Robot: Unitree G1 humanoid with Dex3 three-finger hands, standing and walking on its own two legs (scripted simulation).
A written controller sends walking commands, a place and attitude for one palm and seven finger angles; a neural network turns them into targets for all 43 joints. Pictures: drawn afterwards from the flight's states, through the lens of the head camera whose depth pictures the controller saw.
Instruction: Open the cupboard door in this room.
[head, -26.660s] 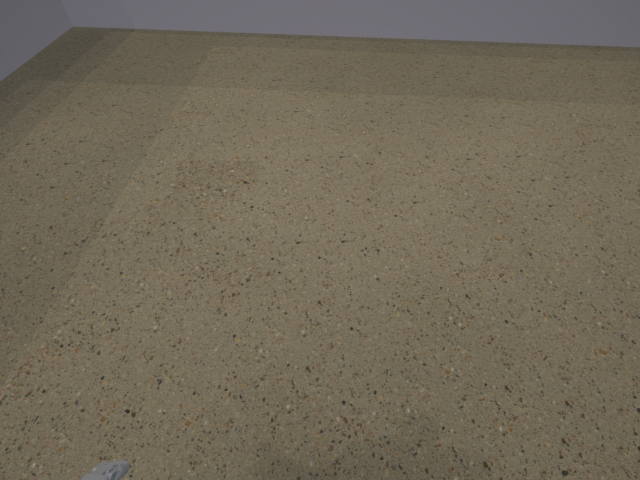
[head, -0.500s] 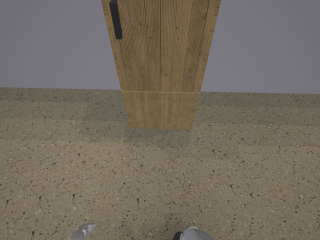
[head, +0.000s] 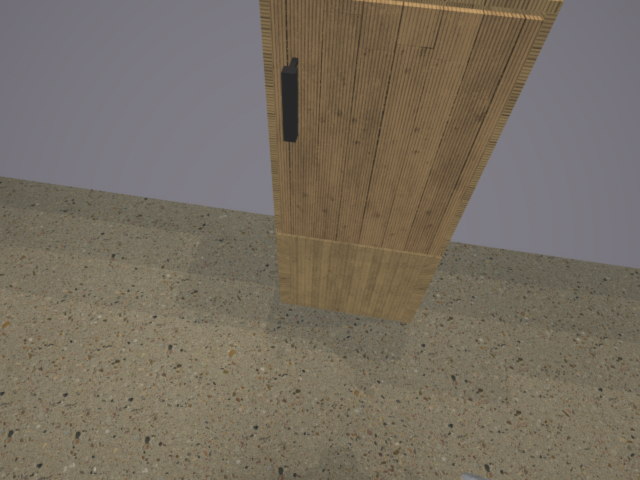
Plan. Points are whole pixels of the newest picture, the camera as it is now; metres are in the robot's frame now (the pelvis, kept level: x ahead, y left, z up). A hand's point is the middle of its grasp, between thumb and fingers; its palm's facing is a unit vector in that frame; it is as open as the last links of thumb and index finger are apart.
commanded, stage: take the last steps up to it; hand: left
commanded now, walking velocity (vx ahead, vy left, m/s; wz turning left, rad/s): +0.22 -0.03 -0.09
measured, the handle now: (292, 100) +0.72 +0.15 +0.08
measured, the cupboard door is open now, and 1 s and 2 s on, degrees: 0 0 0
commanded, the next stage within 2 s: come to a stop and stand still in 0.22 s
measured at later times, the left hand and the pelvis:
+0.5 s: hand (251, 398) +0.25 +0.14 -0.16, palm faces -0.06 -0.97 -0.24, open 7.3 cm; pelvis +0.14 -0.04 +0.00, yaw -2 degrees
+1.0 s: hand out of the picture +0.13 +0.23 -0.17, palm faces +0.03 -0.98 -0.18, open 7.3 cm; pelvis +0.12 +0.03 +0.01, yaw -2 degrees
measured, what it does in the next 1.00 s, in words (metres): walks ahead: right foot, then left foot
